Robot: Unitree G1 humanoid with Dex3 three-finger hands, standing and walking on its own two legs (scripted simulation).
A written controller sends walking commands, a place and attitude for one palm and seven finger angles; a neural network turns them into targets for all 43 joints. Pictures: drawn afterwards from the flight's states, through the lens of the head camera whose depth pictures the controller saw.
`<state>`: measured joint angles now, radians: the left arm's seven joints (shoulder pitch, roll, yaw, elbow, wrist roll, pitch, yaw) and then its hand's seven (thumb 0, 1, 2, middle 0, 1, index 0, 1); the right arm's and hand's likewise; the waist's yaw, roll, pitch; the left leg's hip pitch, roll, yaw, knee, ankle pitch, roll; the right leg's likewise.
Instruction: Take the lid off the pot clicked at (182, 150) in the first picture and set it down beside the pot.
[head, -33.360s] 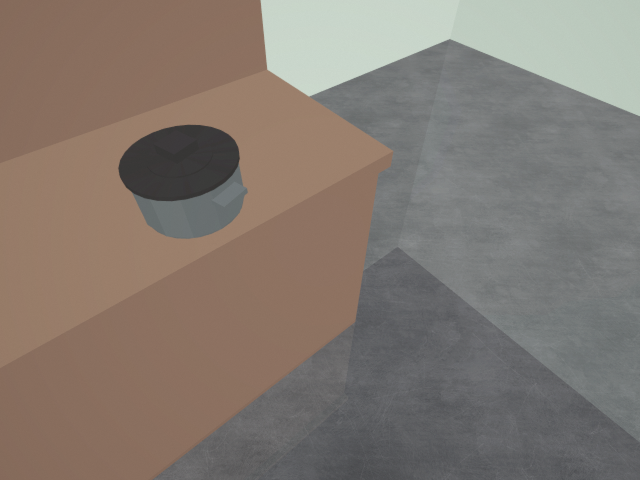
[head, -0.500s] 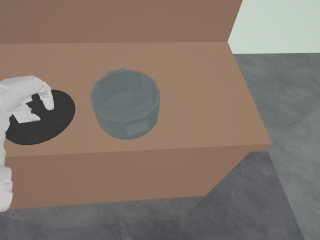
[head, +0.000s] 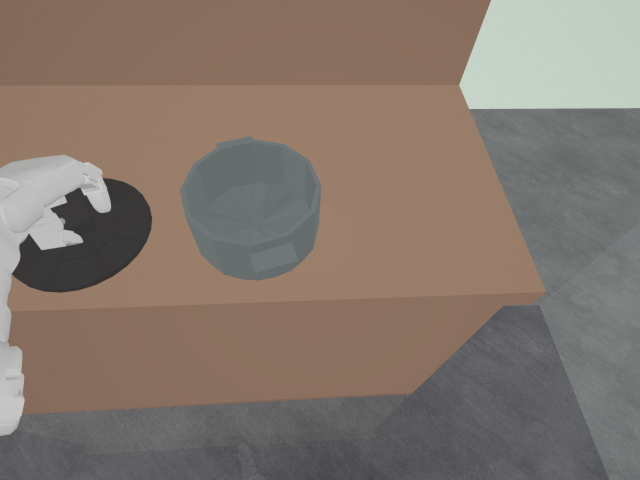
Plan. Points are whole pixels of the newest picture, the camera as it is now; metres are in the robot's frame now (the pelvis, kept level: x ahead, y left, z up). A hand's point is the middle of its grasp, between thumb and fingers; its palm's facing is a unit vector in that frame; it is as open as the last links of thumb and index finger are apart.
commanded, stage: open the fingers wide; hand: left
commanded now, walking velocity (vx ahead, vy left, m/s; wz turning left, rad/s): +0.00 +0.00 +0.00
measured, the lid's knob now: (71, 219) +0.44 +0.33 +0.04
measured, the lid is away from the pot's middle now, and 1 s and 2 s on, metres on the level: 0.24 0.24 0.24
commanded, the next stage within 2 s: raise the empty hand in 0.54 s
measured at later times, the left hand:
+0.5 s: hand (54, 226) +0.41 +0.33 +0.06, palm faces -0.44 -0.12 -0.89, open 10.9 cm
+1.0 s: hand (54, 202) +0.43 +0.33 +0.09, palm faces -0.39 -0.11 -0.91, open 11.1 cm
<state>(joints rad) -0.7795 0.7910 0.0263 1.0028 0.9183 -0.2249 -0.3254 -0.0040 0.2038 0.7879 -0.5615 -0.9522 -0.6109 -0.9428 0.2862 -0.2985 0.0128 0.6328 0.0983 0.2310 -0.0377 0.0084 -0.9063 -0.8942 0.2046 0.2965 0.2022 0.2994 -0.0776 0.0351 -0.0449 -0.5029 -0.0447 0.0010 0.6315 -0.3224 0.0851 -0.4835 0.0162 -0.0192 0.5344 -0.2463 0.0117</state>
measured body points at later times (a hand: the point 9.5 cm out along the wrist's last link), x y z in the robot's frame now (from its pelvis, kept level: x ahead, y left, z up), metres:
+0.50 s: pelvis +0.00 +0.00 +0.00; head +0.08 +0.01 +0.44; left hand +0.43 +0.34 +0.11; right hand +0.07 -0.27 -0.12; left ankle -0.01 +0.06 -0.73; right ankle +0.00 -0.14 -0.73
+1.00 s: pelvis +0.01 +0.01 +0.01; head +0.08 +0.01 +0.45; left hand +0.44 +0.33 +0.14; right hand +0.07 -0.26 -0.12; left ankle -0.01 +0.06 -0.73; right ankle +0.00 -0.14 -0.73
